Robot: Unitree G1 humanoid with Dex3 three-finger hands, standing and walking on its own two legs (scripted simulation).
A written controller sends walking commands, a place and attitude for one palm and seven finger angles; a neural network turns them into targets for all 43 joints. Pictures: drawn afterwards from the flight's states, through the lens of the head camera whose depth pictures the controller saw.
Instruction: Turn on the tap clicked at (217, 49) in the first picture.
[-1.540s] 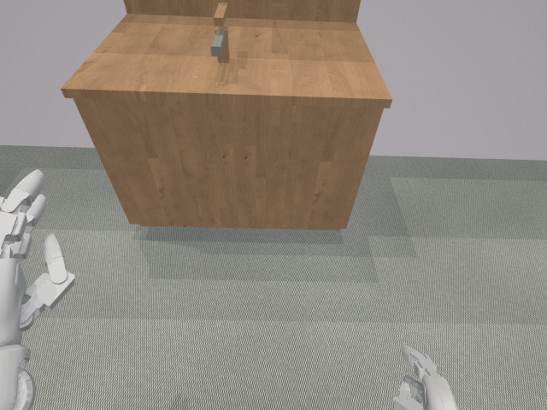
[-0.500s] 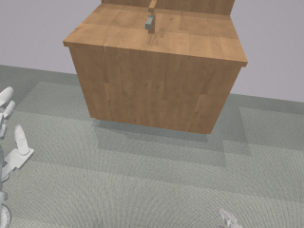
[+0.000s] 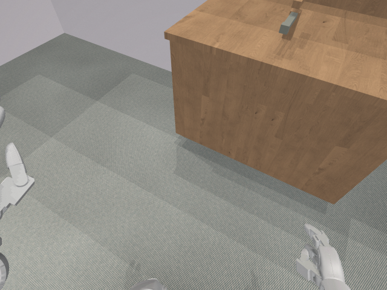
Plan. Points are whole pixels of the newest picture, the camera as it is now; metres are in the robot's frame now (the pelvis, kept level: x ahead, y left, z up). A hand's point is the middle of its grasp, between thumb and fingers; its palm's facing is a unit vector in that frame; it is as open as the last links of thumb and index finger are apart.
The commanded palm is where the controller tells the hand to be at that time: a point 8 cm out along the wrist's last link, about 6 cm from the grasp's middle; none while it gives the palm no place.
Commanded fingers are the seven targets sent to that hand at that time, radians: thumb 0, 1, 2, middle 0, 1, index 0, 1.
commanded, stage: walk to a spot facing it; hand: left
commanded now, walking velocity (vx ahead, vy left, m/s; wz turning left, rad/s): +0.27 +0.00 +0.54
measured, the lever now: (284, 28) +0.91 -0.25 +0.10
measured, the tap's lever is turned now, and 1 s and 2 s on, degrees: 0 0 0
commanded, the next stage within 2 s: none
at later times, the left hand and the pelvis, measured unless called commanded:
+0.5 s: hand (60, 180) +0.22 +0.20 +0.20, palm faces +0.64 -0.64 -0.43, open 7.5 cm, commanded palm +0.15 +0.23 +0.20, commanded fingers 0.00 0.90 0.90 -0.20 -0.30 -0.20 -0.30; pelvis +0.09 -0.09 +0.03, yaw +19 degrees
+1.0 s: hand (9, 274) +0.11 +0.19 +0.21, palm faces +0.79 -0.42 -0.44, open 7.5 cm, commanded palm +0.05 +0.20 +0.20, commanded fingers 0.00 0.90 0.90 -0.20 -0.30 -0.20 -0.30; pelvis +0.08 -0.12 +0.02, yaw +35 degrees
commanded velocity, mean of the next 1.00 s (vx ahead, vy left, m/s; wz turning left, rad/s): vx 0.04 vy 0.00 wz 0.60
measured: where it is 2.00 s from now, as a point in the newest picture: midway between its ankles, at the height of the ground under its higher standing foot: outside the picture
